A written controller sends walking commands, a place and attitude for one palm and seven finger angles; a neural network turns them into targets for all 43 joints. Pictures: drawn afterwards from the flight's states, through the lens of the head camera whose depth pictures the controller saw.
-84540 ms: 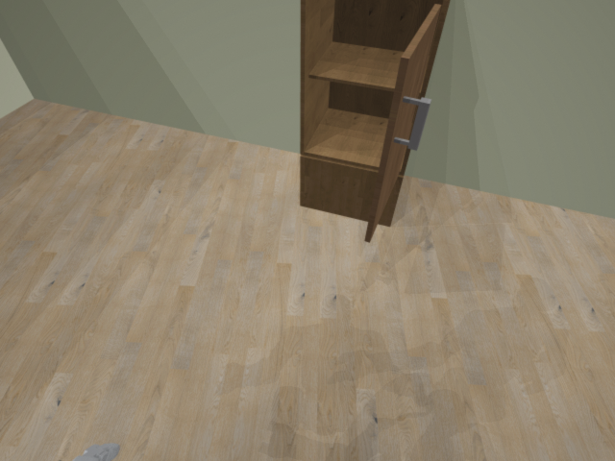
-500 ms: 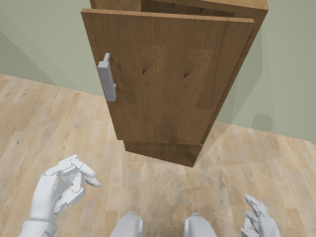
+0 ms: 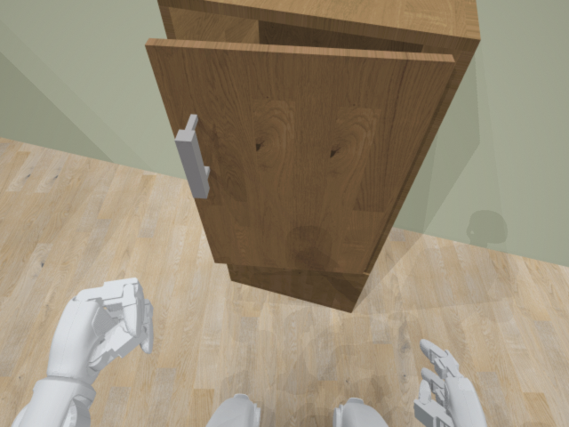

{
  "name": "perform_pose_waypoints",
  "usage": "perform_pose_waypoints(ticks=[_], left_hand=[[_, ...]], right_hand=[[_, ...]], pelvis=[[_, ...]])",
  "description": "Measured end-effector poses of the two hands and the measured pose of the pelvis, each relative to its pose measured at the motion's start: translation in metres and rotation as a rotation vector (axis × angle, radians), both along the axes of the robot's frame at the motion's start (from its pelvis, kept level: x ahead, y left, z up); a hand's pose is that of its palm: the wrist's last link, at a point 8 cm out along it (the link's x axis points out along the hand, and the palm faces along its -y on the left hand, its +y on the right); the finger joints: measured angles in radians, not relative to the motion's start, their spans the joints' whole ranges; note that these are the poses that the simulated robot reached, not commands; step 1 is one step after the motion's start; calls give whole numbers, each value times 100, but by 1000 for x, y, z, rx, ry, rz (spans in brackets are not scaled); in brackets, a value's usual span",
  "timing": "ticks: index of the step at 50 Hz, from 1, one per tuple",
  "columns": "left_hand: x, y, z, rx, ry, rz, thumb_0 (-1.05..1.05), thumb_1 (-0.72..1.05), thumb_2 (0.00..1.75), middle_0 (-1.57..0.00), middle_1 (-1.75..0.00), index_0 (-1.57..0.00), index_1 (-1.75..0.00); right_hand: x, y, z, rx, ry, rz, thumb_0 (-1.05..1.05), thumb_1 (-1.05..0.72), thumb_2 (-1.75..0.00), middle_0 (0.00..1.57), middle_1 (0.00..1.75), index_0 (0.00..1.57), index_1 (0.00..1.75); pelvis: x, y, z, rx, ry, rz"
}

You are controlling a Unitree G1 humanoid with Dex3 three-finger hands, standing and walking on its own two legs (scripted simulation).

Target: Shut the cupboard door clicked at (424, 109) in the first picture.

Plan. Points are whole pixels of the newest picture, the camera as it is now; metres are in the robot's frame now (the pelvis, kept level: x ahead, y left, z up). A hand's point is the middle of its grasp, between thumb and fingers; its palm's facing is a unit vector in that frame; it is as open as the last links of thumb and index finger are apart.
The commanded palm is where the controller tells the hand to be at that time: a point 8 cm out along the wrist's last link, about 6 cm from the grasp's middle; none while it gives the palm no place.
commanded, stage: raise the hand and make a fist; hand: left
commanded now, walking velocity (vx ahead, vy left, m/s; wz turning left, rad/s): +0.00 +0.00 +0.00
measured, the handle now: (197, 157) +0.50 +0.19 +0.07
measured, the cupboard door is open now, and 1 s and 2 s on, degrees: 11 11 11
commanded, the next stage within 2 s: bring the fist close to the handle in 0.42 s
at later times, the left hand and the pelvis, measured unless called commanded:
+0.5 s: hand (147, 331) +0.22 +0.18 +0.07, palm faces -0.01 -1.00 -0.05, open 3.1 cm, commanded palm +0.20 +0.23 +0.07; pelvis +0.00 +0.00 +0.00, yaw +0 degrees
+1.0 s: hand (172, 264) +0.30 +0.17 +0.07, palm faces -0.02 -1.00 -0.04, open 3.1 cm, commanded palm +0.29 +0.22 +0.07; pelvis -0.01 +0.00 +0.01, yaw -1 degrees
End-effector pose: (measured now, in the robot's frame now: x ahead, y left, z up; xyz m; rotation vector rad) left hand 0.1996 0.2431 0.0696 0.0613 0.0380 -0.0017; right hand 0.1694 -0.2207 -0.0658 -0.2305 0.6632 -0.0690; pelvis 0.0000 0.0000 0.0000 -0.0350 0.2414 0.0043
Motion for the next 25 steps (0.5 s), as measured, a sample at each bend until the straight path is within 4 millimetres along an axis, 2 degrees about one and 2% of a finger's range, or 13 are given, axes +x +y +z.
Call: perform_pose_waypoints(ticks=[7, 13, 25], left_hand=[[7, -5, 1, -9, 5, -13, 1, 90, 90, -130, -150, -130, -150], [6, -8, 0, -11, 0, -12, 1, 90, 90, -130, -150, -130, -150], [-1, -7, 0, -10, -17, -8, 1, 90, 90, -130, -150, -130, -150]], right_hand=[[-14, -20, 0, -25, 34, -49, 2, -91, -90, 21, 30, 21, 30], [-18, -29, 3, -40, 31, -69, 2, -91, -90, 20, 30, 21, 30], [-10, -19, 4, -20, 1, -44, 2, -91, -90, 20, 30, 21, 30]], pelvis=[[2, -4, 3, 7, -3, -5], [1, -6, 4, 12, -5, -9], [-3, -5, 2, 11, -12, -7]])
